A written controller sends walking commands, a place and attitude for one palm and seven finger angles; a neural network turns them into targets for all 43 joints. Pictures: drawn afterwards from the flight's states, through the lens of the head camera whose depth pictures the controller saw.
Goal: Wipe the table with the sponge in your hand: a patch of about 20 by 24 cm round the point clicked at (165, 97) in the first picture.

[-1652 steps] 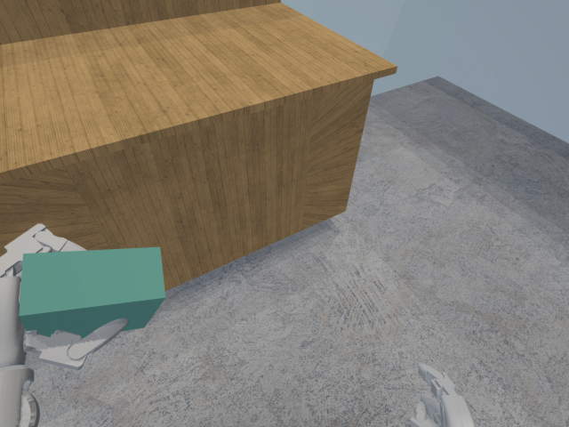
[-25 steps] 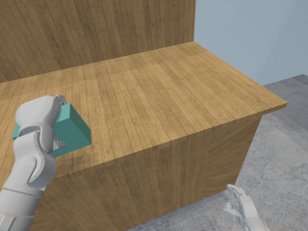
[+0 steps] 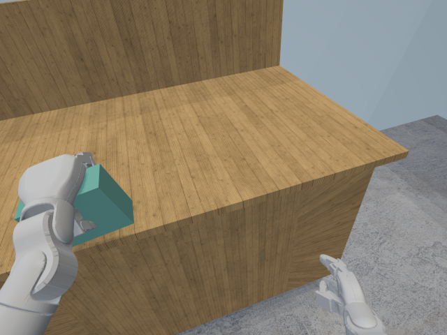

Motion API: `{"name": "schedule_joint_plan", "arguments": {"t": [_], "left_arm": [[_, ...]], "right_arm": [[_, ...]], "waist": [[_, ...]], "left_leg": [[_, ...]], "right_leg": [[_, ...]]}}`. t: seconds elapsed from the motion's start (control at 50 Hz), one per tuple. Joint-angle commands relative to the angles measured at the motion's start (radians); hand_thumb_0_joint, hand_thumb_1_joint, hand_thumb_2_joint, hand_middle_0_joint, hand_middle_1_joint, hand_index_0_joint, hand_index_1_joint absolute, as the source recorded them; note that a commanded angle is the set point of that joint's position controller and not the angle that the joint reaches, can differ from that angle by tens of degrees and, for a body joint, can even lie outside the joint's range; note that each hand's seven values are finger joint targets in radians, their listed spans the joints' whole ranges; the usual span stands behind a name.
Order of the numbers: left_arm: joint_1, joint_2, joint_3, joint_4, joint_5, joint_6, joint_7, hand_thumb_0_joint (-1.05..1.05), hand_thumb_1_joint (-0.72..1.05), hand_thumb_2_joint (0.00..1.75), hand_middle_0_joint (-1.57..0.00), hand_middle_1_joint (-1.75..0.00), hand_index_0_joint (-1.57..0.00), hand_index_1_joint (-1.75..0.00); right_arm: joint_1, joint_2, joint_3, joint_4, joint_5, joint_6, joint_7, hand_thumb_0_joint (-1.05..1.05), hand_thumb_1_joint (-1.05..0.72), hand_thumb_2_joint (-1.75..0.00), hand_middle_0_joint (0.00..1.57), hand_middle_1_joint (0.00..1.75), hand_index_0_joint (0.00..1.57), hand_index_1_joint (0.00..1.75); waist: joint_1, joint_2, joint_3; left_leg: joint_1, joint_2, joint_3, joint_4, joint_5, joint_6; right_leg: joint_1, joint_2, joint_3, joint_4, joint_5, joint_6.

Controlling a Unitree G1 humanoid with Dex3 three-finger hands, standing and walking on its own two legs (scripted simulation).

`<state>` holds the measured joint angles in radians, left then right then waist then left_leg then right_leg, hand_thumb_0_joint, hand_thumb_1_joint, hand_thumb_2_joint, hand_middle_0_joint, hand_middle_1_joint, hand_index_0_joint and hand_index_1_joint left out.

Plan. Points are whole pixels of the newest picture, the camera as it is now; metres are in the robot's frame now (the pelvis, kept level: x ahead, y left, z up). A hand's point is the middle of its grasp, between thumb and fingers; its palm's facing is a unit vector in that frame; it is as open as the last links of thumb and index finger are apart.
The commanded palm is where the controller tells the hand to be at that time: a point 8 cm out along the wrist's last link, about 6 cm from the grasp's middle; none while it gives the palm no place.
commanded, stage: bring the sponge back beside the body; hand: left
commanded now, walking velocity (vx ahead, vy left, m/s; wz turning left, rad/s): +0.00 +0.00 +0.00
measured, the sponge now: (87, 214) +0.24 +0.30 +0.13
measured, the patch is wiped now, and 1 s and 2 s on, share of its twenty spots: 1.00 1.00 1.00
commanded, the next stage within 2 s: step back with the hand held close in 0.70 s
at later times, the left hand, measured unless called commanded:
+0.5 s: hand (76, 220) +0.20 +0.27 +0.17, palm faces +0.29 -0.14 -0.95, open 9.6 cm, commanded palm +0.15 +0.27 +0.24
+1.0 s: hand (113, 209) +0.22 +0.22 +0.18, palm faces +0.33 -0.81 -0.48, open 9.6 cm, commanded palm +0.15 +0.27 +0.23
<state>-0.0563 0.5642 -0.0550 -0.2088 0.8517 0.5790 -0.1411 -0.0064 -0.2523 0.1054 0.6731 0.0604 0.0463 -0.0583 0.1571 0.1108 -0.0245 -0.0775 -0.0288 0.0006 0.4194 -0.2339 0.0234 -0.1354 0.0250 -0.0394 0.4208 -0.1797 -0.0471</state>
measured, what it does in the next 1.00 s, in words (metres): stands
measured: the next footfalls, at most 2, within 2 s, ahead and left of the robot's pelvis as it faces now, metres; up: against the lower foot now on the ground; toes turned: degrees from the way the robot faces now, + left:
left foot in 1.94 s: -0.09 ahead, +0.17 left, +0.00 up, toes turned +6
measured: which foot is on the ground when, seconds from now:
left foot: down 0.00-1.00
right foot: down 0.00-1.00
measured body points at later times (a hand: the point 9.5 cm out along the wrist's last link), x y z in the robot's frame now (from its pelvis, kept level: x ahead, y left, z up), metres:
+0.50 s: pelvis -0.01 -0.02 +0.00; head -0.07 -0.07 +0.44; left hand +0.18 +0.27 +0.22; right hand +0.26 -0.19 -0.05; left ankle +0.00 +0.11 -0.74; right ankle +0.04 -0.09 -0.74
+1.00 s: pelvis -0.01 -0.01 -0.01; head -0.02 -0.02 +0.44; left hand +0.20 +0.26 +0.20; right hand +0.21 -0.22 -0.07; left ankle +0.00 +0.10 -0.74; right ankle +0.04 -0.09 -0.74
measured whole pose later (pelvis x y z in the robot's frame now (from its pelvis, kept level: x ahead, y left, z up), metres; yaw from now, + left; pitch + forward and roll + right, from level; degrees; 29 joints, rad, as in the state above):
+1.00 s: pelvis -0.01 -0.01 -0.01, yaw +0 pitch -2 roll -1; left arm 0.30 0.44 0.28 -0.55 -0.01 0.15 0.08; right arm 0.12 -0.24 0.08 0.50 0.02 0.01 -0.04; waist 0.04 0.04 0.00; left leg -0.26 -0.01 -0.04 0.57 -0.26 0.01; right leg -0.29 0.06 -0.06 0.51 -0.19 -0.06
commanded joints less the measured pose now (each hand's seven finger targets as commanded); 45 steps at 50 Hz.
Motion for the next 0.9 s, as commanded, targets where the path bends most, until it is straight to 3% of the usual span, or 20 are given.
{"name": "schedule_joint_plan", "arguments": {"t": [0.0, 0.04, 0.08, 0.14, 0.18, 0.24, 0.3, 0.34, 0.38, 0.46, 0.48, 0.54, 0.58, 0.74, 0.78, 0.8, 0.82, 0.84, 0.86, 0.88], "left_arm": [[-0.254, 0.226, 0.168, -0.236, 0.031, -0.02, 0.064, 0.0, 0.1, 1.3, -1.2, -1.6, -1.2, -1.6], [-0.223, 0.257, 0.206, -0.286, 0.021, -0.018, 0.071, 0.0, 0.1, 1.3, -1.2, -1.6, -1.2, -1.6], [-0.154, 0.204, 0.179, -0.255, 0.007, -0.011, 0.073, 0.0, 0.1, 1.3, -1.2, -1.6, -1.2, -1.6], [-0.129, 0.252, 0.232, -0.336, -0.003, -0.014, 0.088, 0.0, 0.1, 1.3, -1.2, -1.6, -1.2, -1.6], [-0.09, 0.196, 0.198, -0.306, -0.009, -0.008, 0.094, 0.0, 0.1, 1.3, -1.2, -1.6, -1.2, -1.6], [-0.098, 0.238, 0.231, -0.407, -0.011, -0.014, 0.11, 0.0, 0.1, 1.3, -1.2, -1.6, -1.2, -1.6], [-0.032, 0.189, 0.207, -0.398, -0.021, -0.015, 0.121, 0.0, 0.1, 1.3, -1.2, -1.6, -1.2, -1.6], [-0.087, 0.223, 0.225, -0.425, -0.017, -0.011, 0.13, 0.0, 0.1, 1.3, -1.2, -1.6, -1.2, -1.6], [-0.09, 0.186, 0.194, -0.361, -0.013, -0.009, 0.137, 0.0, 0.1, 1.3, -1.2, -1.6, -1.2, -1.6], [-0.148, 0.194, 0.187, -0.358, -0.005, -0.006, 0.141, 0.0, 0.1, 1.3, -1.2, -1.6, -1.2, -1.6], [-0.113, 0.178, 0.178, -0.323, -0.013, -0.006, 0.142, 0.0, 0.1, 1.3, -1.2, -1.6, -1.2, -1.6], [-0.122, 0.211, 0.202, -0.376, -0.013, -0.008, 0.14, 0.0, 0.1, 1.3, -1.2, -1.6, -1.2, -1.6], [-0.08, 0.169, 0.178, -0.344, -0.017, -0.007, 0.136, 0.0, 0.1, 1.3, -1.2, -1.6, -1.2, -1.6], [-0.087, 0.226, 0.23, -0.378, -0.015, 0.001, 0.141, 0.0, 0.1, 1.3, -1.2, -1.6, -1.2, -1.6], [-0.067, 0.186, 0.203, -0.315, -0.017, 0.004, 0.142, 0.0, 0.1, 1.3, -1.2, -1.6, -1.2, -1.6], [-0.032, 0.072, 0.099, -0.215, -0.014, 0.016, 0.136, 0.0, 0.1, 1.3, -1.2, -1.6, -1.2, -1.6], [-0.176, 0.07, 0.422, -0.483, -0.83, -0.26, 0.188, 0.0, 0.1, 1.3, -1.2, -1.6, -1.2, -1.6], [-0.079, 0.164, 0.452, -0.369, -0.836, -0.369, 0.218, 0.0, 0.1, 1.3, -1.2, -1.6, -1.2, -1.6], [0.059, 0.064, 0.386, -0.305, -0.831, -0.406, 0.221, 0.0, 0.1, 1.3, -1.2, -1.6, -1.2, -1.6], [0.096, 0.072, 0.455, -0.442, -0.869, -0.463, 0.235, 0.0, 0.1, 1.3, -1.2, -1.6, -1.2, -1.6]], "right_arm": [[-0.275, -0.076, -0.042, -0.194, -0.001, -0.062, -0.005, 0.0, -0.9, -0.9, 0.2, 0.3, 0.2, 0.3], [-0.29, -0.08, -0.046, -0.207, -0.002, -0.067, -0.006, 0.0, -0.9, -0.9, 0.2, 0.3, 0.2, 0.3], [-0.278, -0.071, -0.042, -0.197, -0.001, -0.065, -0.001, 0.0, -0.9, -0.9, 0.2, 0.3, 0.2, 0.3], [-0.292, -0.084, -0.048, -0.211, -0.004, -0.065, -0.001, 0.0, -0.9, -0.9, 0.2, 0.3, 0.2, 0.3], [-0.278, -0.072, -0.043, -0.202, -0.003, -0.063, 0.001, 0.0, -0.9, -0.9, 0.2, 0.3, 0.2, 0.3], [-0.301, -0.08, -0.048, -0.219, -0.003, -0.069, -0.002, 0.0, -0.9, -0.9, 0.2, 0.3, 0.2, 0.3], [-0.285, -0.073, -0.048, -0.208, -0.007, -0.07, 0.002, 0.0, -0.9, -0.9, 0.2, 0.3, 0.2, 0.3], [-0.297, -0.077, -0.048, -0.216, -0.007, -0.077, -0.006, 0.0, -0.9, -0.9, 0.2, 0.3, 0.2, 0.3], [-0.277, -0.07, -0.046, -0.195, -0.009, -0.08, -0.009, 0.0, -0.9, -0.9, 0.2, 0.3, 0.2, 0.3], [-0.294, -0.069, -0.042, -0.206, -0.01, -0.089, -0.016, 0.0, -0.9, -0.9, 0.2, 0.3, 0.2, 0.3], [-0.275, -0.069, -0.044, -0.189, -0.009, -0.084, -0.015, 0.0, -0.9, -0.9, 0.2, 0.3, 0.2, 0.3], [-0.291, -0.075, -0.046, -0.206, -0.006, -0.088, -0.016, 0.0, -0.9, -0.9, 0.2, 0.3, 0.2, 0.3], [-0.279, -0.067, -0.045, -0.195, -0.01, -0.088, -0.013, 0.0, -0.9, -0.9, 0.2, 0.3, 0.2, 0.3], [-0.291, -0.079, -0.046, -0.207, -0.009, -0.078, -0.01, 0.0, -0.9, -0.9, 0.2, 0.3, 0.2, 0.3], [-0.277, -0.071, -0.043, -0.193, -0.011, -0.08, -0.006, 0.0, -0.9, -0.9, 0.2, 0.3, 0.2, 0.3], [-0.263, -0.077, -0.041, -0.187, -0.007, -0.075, -0.008, 0.0, -0.9, -0.9, 0.2, 0.3, 0.2, 0.3], [-0.084, -0.093, -0.089, -0.398, -0.02, -0.075, 0.01, 0.0, -0.9, -0.9, 0.2, 0.3, 0.2, 0.3], [-0.027, -0.084, -0.053, -0.317, -0.043, -0.084, 0.008, 0.0, -0.9, -0.9, 0.2, 0.3, 0.2, 0.3], [-0.043, -0.07, -0.065, -0.3, -0.045, -0.082, 0.014, 0.0, -0.9, -0.9, 0.2, 0.3, 0.2, 0.3], [0.031, -0.084, -0.079, -0.309, -0.039, -0.067, 0.009, 0.0, -0.9, -0.9, 0.2, 0.3, 0.2, 0.3]], "waist": [[0.001, -0.02, -0.158], [0.012, -0.011, -0.169], [0.0, -0.056, -0.118], [0.013, -0.045, -0.135], [0.0, -0.059, -0.105], [0.01, -0.022, -0.117], [0.006, -0.037, -0.097], [0.005, -0.012, -0.088], [-0.009, -0.039, -0.06], [0.003, -0.038, -0.077], [-0.011, -0.034, -0.057], [0.002, -0.012, -0.094], [-0.003, -0.042, -0.091], [0.006, -0.037, -0.072], [0.0, -0.058, -0.054], [-0.025, -0.091, 0.01], [-0.13, -0.26, 0.142], [-0.126, -0.326, 0.101], [-0.129, -0.286, 0.089], [-0.135, -0.278, 0.01]], "left_leg": [[-0.087, 0.002, -0.045, -0.084, 0.146, 0.003], [-0.083, 0.003, -0.042, -0.069, 0.142, 0.005], [-0.097, 0.002, -0.035, -0.068, 0.13, 0.006], [-0.095, 0.002, -0.038, -0.057, 0.121, 0.004], [-0.097, 0.002, -0.03, -0.064, 0.114, 0.006], [-0.087, 0.0, -0.033, -0.053, 0.098, 0.005], [-0.09, -0.002, -0.029, -0.056, 0.105, 0.005], [-0.081, -0.001, -0.029, -0.047, 0.079, 0.004], [-0.087, -0.003, -0.024, -0.053, 0.07, 0.007], [-0.092, -0.008, -0.018, -0.041, 0.041, 0.004], [-0.088, -0.006, -0.019, -0.054, 0.041, 0.004], [-0.082, -0.006, -0.023, -0.055, 0.038, 0.002], [-0.085, -0.008, -0.016, -0.054, 0.069, 0.006], [-0.091, -0.004, -0.018, -0.052, 0.054, 0.002], [-0.106, -0.004, -0.015, -0.055, 0.059, 0.003], [-0.116, -0.004, -0.012, -0.063, 0.031, 0.002], [-0.17, 0.009, -0.053, 0.101, -0.16, 0.029], [-0.128, -0.008, -0.034, 0.18, -0.175, 0.027], [-0.099, -0.009, -0.017, 0.204, -0.148, 0.025], [-0.092, 0.008, -0.037, 0.22, -0.134, 0.019]], "right_leg": [[0.134, -0.008, 0.099, -0.071, 0.004, -0.02], [0.14, -0.011, 0.124, -0.067, 0.008, -0.022], [0.109, -0.01, 0.109, -0.077, -0.021, -0.013], [0.118, -0.01, 0.137, -0.074, -0.018, -0.016], [0.098, -0.008, 0.116, -0.081, -0.047, -0.008], [0.097, -0.008, 0.146, -0.084, -0.058, -0.013], [0.096, -0.009, 0.132, -0.09, -0.067, -0.008], [0.075, -0.009, 0.16, -0.099, -0.097, -0.013], [0.059, -0.01, 0.143, -0.11, -0.129, -0.007], [0.065, -0.024, 0.162, -0.115, -0.175, -0.006], [0.058, -0.016, 0.15, -0.123, -0.171, -0.004], [0.082, -0.016, 0.162, -0.115, -0.156, -0.007], [0.09, -0.017, 0.147, -0.112, -0.136, -0.001], [0.076, -0.013, 0.17, -0.119, -0.145, -0.005], [0.077, -0.017, 0.158, -0.117, -0.154, -0.003], [0.031, -0.014, 0.136, -0.13, -0.171, 0.003], [-0.264, -0.063, 0.262, -0.238, -0.258, 0.021], [-0.312, -0.101, 0.272, -0.257, -0.35, -0.005], [-0.363, -0.121, 0.254, -0.244, -0.348, -0.027], [-0.333, -0.168, 0.237, -0.223, -0.312, -0.027]]}}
